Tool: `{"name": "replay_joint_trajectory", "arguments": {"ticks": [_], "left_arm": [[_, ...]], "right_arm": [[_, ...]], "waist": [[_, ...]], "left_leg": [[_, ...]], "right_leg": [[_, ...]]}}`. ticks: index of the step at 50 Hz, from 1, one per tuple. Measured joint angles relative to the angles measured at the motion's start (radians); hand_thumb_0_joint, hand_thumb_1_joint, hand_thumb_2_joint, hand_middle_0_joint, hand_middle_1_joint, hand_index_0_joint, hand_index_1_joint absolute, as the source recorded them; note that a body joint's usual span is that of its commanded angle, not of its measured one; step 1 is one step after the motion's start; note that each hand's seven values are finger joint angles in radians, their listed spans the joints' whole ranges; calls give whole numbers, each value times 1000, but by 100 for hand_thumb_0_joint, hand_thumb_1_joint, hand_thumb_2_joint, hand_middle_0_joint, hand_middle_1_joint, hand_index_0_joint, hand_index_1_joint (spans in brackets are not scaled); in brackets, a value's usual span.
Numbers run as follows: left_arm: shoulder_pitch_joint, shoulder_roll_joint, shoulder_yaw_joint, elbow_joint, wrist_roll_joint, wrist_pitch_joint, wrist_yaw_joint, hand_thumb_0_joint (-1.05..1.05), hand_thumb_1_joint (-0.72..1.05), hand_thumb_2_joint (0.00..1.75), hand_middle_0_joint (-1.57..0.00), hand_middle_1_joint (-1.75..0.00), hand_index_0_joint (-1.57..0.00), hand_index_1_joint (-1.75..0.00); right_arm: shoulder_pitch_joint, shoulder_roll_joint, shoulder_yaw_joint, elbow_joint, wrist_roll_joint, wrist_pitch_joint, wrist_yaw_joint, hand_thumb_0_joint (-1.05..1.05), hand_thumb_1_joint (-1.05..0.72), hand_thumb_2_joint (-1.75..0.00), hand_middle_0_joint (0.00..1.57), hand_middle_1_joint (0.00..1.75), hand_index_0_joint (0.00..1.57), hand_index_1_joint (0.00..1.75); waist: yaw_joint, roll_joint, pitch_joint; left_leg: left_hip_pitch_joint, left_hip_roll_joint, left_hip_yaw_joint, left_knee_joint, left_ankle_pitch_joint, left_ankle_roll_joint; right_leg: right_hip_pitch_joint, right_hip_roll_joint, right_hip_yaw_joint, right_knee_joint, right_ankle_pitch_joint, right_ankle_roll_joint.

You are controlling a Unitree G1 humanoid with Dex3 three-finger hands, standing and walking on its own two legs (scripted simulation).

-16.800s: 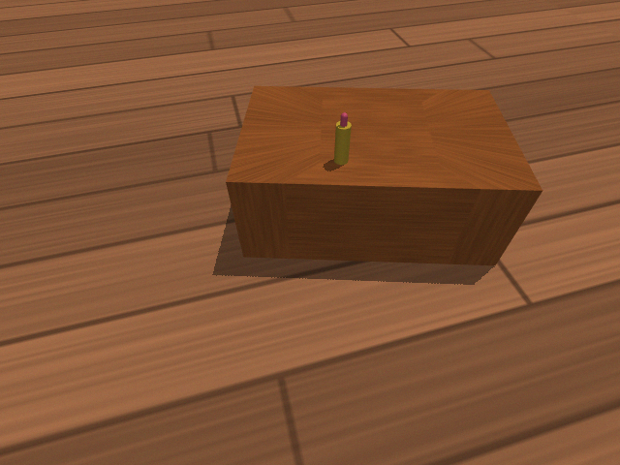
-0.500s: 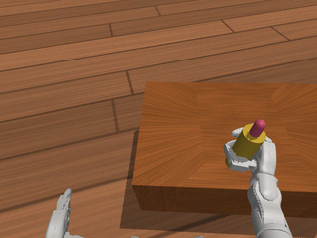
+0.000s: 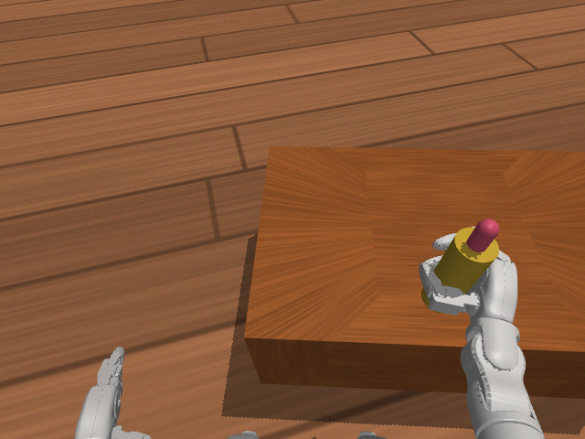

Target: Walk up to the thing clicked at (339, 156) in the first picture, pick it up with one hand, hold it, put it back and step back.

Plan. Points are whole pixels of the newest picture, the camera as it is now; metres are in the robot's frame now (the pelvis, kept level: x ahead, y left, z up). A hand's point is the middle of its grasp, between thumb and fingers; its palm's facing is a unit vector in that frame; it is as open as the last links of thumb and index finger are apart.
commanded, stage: hold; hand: right
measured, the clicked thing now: (460, 266) +0.33 -0.19 +0.06
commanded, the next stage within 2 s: crouch in 0.76 s
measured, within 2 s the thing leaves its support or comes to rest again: neither
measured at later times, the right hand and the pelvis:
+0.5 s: hand (439, 277) +0.33 -0.17 +0.04, palm faces +0.22 +0.98 +0.01, open 6.8 cm; pelvis +0.00 +0.00 +0.00, yaw +0 degrees
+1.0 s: hand (439, 279) +0.33 -0.17 +0.03, palm faces +0.24 +0.97 +0.01, open 6.8 cm; pelvis +0.00 +0.00 +0.00, yaw +0 degrees
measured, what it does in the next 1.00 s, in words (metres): stands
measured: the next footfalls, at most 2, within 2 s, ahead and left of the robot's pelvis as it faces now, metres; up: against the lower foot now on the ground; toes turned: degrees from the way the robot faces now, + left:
none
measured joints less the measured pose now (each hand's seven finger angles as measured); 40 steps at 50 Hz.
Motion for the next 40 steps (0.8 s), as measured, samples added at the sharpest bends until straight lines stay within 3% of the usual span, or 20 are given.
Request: {"name": "replay_joint_trajectory", "arguments": {"ticks": [9, 18, 28, 34, 40], "left_arm": [[12, -8, -22, 4, 3, -17, -6, -1, -53, 6, -6, -6, -6, -6], [2, -4, -3, 6, 0, -3, -1, -2, -53, 5, -6, -7, -7, -6], [5, -11, -26, 10, 5, -22, -6, -1, -53, 5, -6, -6, -6, -6], [4, -2, -4, 20, 1, -9, -3, -1, -53, 5, -6, -7, -7, -6], [-1, 1, -13, 13, 1, -17, 7, -2, -53, 5, -6, -6, -6, -6]], "right_arm": [[20, 12, 36, -22, -3, 8, 14, 0, 5, -117, 89, 114, 92, 114], [4, 1, 2, 5, 4, 4, -4, 0, 5, -117, 89, 114, 92, 114], [2, 10, 33, 0, -8, 12, 12, 0, 5, -117, 89, 115, 92, 114], [13, 14, 16, -13, -1, 9, -6, 0, 5, -117, 89, 115, 92, 114], [-8, -2, 11, 20, 8, -1, -3, 0, 5, -117, 89, 115, 92, 114]], "waist": [[-7, 6, -19], [-1, -7, 1], [-3, 8, -15], [-3, -10, -2], [-3, 6, 3]], "left_leg": [[4, -1, 1, -6, 3, 1], [7, 2, 0, -6, 8, -1], [2, -2, 1, -5, 10, 3], [19, 0, -1, -15, 14, 1], [6, -1, -1, -10, 15, 3]], "right_leg": [[2, -1, 1, -3, 1, 2], [7, 2, 1, -8, 9, -1], [2, -1, 2, -7, 11, 4], [20, 0, -1, -16, 14, 1], [10, 0, 0, -16, 18, 3]]}}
